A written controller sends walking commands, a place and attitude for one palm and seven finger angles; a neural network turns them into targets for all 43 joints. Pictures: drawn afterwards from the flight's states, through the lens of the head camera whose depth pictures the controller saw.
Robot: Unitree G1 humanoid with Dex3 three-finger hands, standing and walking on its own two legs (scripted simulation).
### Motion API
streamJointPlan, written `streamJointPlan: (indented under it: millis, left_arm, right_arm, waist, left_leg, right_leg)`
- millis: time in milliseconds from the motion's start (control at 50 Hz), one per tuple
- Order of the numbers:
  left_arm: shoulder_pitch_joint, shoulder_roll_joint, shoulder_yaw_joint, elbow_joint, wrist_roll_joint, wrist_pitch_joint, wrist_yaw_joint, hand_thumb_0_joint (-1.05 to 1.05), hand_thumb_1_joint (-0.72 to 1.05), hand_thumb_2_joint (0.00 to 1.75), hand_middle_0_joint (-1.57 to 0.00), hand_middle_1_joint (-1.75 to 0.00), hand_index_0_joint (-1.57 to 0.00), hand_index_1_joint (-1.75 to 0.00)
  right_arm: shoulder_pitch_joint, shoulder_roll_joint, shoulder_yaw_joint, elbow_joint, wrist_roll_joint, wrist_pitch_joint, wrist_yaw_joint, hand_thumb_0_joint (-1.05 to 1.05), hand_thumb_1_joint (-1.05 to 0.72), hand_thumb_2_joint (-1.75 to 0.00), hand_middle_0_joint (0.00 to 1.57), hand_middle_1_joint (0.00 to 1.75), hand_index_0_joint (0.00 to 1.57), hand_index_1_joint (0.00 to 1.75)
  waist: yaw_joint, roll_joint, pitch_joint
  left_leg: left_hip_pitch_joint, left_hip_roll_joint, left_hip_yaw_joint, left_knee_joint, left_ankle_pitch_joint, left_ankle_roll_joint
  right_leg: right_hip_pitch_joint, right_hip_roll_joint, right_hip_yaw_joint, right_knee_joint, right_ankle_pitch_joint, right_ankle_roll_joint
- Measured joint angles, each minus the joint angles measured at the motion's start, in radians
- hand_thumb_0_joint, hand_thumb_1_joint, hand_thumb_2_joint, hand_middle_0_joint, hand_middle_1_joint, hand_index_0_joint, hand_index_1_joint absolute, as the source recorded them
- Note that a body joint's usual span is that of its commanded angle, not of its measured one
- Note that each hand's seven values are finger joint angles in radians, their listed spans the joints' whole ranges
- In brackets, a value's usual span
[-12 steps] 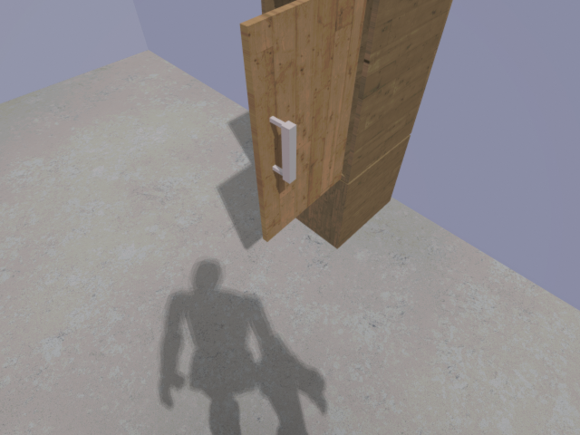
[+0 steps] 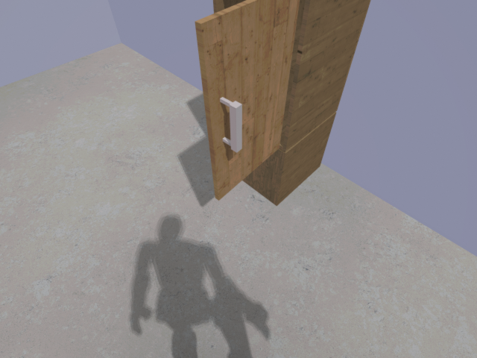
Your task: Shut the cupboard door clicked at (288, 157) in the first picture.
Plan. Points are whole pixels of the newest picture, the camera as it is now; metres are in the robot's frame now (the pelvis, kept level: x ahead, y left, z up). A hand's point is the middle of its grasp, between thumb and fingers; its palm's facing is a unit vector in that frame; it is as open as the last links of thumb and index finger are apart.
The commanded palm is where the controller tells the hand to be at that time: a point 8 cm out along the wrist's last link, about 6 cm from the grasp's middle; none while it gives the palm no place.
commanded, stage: stand and wait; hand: left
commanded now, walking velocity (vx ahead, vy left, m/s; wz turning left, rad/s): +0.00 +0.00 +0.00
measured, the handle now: (230, 125) +0.68 +0.06 -0.03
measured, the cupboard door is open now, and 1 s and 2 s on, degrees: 93 93 93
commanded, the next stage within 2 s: look at it before walking up in 0.04 s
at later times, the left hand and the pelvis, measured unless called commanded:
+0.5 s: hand out of the picture +0.02 +0.19 -0.17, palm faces +0.01 -0.97 -0.25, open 7.4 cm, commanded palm none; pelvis +0.00 +0.00 +0.00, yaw +0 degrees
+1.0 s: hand out of the picture +0.02 +0.19 -0.18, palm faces -0.07 -0.97 -0.23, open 7.4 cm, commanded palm none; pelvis -0.01 +0.00 -0.01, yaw -7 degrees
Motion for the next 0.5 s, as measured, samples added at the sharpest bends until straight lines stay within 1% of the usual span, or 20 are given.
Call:
streamJointPlan:
  millis: [500]
  left_arm:
    - [0.001,0.004,-0.002,0.003,-0.001,0.001,-0.001,0.01,0.91,0.90,-0.20,-0.30,-0.20,-0.30]
  right_arm:
    - [0.007,-0.003,0.002,0.005,0.000,0.003,-0.001,0.00,-0.90,-0.90,0.20,0.29,0.20,0.30]
  waist:
    - [-0.001,0.000,0.002]
  left_leg:
    - [0.006,0.008,0.004,-0.007,0.000,-0.007]
  right_leg:
    - [0.005,0.007,0.005,-0.011,0.004,-0.006]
